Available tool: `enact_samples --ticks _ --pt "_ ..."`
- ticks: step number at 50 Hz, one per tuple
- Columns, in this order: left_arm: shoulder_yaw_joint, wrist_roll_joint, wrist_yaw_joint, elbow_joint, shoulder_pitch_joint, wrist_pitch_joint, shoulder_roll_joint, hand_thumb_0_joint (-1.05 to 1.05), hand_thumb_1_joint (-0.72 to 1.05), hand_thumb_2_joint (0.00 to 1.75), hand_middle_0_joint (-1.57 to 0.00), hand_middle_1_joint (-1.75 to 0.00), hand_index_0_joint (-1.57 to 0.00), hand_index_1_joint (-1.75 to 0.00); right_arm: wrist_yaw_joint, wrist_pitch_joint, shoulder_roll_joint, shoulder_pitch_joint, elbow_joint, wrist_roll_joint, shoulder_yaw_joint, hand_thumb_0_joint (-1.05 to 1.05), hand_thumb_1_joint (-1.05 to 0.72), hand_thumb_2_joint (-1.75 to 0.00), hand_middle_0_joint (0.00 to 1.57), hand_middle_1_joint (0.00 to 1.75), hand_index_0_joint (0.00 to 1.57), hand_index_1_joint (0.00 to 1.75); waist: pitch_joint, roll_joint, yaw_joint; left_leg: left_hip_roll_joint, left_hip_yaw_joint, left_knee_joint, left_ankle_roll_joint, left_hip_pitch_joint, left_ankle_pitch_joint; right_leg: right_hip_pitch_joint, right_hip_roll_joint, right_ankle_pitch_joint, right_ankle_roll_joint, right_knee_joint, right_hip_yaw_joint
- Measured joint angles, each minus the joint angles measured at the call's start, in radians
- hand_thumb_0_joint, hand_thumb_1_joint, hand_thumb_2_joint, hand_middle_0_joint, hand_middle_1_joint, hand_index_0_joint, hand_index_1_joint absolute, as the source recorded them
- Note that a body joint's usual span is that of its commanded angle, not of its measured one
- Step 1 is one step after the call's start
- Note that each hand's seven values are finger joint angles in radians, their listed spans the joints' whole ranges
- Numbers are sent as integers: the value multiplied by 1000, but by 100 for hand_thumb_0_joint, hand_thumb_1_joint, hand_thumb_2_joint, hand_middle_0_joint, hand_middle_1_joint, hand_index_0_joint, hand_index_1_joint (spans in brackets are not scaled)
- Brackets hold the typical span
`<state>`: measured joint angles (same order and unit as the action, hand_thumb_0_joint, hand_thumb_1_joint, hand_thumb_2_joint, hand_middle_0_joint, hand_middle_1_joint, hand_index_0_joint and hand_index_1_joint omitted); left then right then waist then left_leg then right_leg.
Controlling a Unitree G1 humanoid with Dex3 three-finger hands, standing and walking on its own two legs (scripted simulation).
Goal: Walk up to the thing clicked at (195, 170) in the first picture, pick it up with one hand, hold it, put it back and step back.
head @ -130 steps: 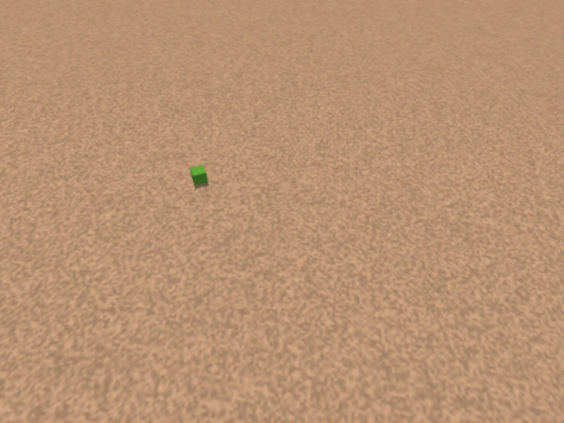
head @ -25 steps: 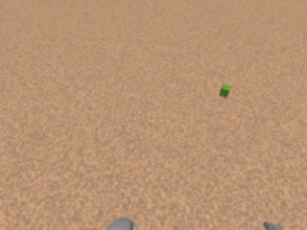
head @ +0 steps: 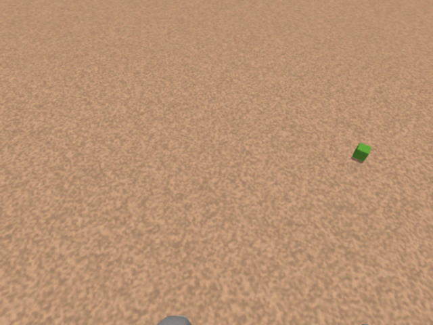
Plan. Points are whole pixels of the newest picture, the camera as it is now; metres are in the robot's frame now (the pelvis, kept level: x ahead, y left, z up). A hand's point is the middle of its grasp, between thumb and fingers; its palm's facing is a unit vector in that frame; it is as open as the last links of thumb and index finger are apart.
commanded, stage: walk up
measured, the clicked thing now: (361, 152) +1.22 -0.88 -0.72
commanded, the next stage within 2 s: stand in 0.78 s
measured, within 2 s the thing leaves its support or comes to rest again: neither
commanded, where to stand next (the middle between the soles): +0.08 -0.03 m, yaw +1 degrees
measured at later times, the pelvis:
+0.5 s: pelvis +0.01 -0.01 +0.02, yaw +4 degrees
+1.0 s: pelvis +0.02 -0.01 +0.03, yaw +3 degrees
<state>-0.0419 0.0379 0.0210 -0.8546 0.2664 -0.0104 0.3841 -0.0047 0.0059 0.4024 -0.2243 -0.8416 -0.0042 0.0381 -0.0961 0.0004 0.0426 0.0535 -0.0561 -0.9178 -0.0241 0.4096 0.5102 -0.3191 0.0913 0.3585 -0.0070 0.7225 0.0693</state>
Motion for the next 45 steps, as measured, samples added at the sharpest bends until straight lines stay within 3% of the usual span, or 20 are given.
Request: enact_samples --ticks 4,7,9,11,12,14,24,45 --pt "6 -9 3 -1 -11 6 14 1 90 89 -20 -30 -21 -30 6 -31 4 -6 -19 -9 12 0 -91 -90 20 30 21 30 0 29 -6 8 46 231 -7 -89 -181 -20 48 23 -11 47 -6" --pt "4 -24 -6 -29 -31 29 19 1 90 89 -20 -30 -21 -30 5 -38 -8 -5 -37 -18 2 0 -91 -90 20 30 21 30 6 35 -18 13 39 216 -12 -82 -179 -39 7 147 11 104 -61" --pt "2 -32 -10 -44 -42 33 27 1 90 89 -20 -30 -21 -30 2 -39 -19 -1 -50 -16 -8 0 -91 -90 20 30 21 30 9 37 -26 8 29 223 -9 -85 -181 -39 -17 165 23 115 -74" --pt "0 -36 -12 -57 -50 25 32 1 90 89 -20 -30 -21 -30 0 -39 -26 9 -63 -11 -18 0 -91 -90 20 30 21 30 12 36 -26 -1 23 225 -1 -84 -183 -13 -28 108 32 40 -68" --pt "-1 -35 -13 -66 -55 18 31 1 90 89 -20 -30 -21 -30 0 -37 -26 17 -71 -8 -22 0 -90 -90 20 30 21 30 10 30 -25 -8 20 220 5 -84 -180 3 -35 24 22 -7 -64" --pt "4 -29 -13 -87 -67 12 20 1 91 89 -20 -30 -21 -29 -1 -28 -27 37 -89 0 -25 0 -90 -90 20 30 21 30 5 5 -29 -27 2 220 15 -91 -180 29 -53 -33 -4 -49 -47" --pt "40 -31 1 -167 -125 0 -18 1 90 89 -20 -30 -21 -30 13 -26 -40 92 -192 3 -45 0 -91 -90 20 30 21 30 32 -3 -31 -28 -20 384 30 -171 -263 106 -51 -86 -7 -189 -24" --pt "33 -32 -7 -287 -186 1 -19 0 91 89 -20 -30 -21 -30 10 -18 -48 145 -297 -3 -42 0 -91 -90 20 30 21 30 42 10 -35 -45 -26 551 40 -254 -335 195 -66 -166 -3 -370 -16"
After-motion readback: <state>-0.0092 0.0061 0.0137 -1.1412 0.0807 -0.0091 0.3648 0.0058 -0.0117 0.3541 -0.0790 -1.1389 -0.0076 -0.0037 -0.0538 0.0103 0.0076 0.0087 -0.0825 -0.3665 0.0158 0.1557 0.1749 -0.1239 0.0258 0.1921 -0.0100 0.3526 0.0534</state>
